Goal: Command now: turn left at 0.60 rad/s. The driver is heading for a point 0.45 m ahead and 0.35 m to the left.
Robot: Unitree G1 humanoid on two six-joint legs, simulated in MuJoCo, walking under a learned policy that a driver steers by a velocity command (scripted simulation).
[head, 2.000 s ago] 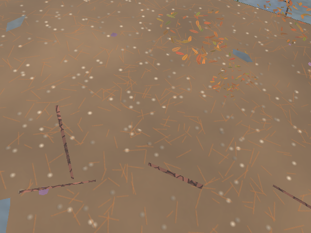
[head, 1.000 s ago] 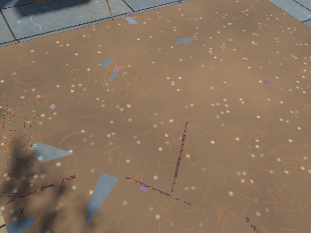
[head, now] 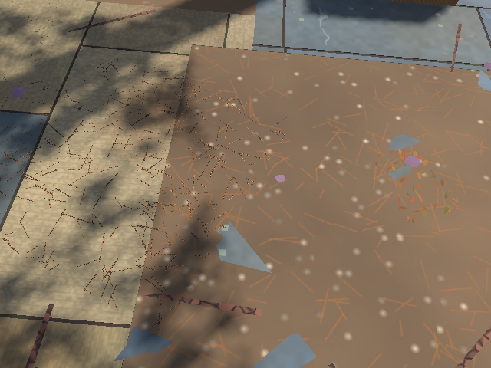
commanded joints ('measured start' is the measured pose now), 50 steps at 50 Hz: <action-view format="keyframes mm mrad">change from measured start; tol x32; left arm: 1 16 70 15 -60 -2 -8 -1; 50 278 83 18 20 10 -111 12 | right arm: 1 -22 -186 -60 -66 0 -5 -8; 50 -35 -38 -21 12 28 -72 22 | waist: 1 0 160 -212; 8 43 153 -210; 10 -6 -270 -134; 27 90 173 -206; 50 79 -82 19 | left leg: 1 155 229 -267 -80 289 199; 7 112 177 -359 -14 172 134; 10 -210 -88 -66 430 -494 -43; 15 -204 -31 -94 700 -294 -131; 22 37 36 73 128 -235 -144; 26 369 178 -75 -96 373 -35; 40 23 235 -423 -220 -596 174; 50 -512 110 -31 632 -101 -35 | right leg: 1 54 17 16 -110 23 3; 8 312 -22 26 -525 258 -78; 10 302 -390 484 -654 440 -342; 23 375 -205 138 -532 563 -283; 37 178 31 -129 -303 -30 -47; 42 324 -13 -18 -451 19 -148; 45 552 -424 593 -755 -290 -330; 50 542 -279 165 -774 106 -230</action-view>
